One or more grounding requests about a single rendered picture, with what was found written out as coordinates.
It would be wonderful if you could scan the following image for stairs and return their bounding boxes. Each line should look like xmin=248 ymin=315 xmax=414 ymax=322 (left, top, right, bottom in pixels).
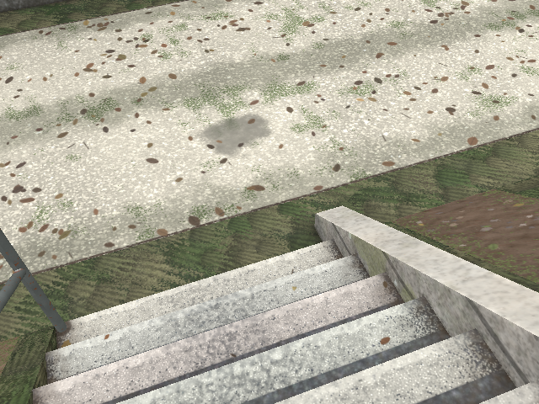
xmin=32 ymin=239 xmax=539 ymax=404

